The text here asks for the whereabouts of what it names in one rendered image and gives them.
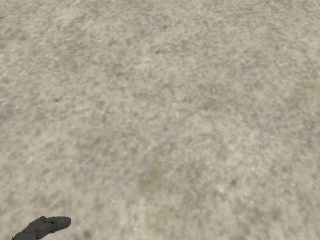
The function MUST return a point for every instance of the robot left hand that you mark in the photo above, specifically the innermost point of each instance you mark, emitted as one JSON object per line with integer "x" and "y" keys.
{"x": 43, "y": 226}

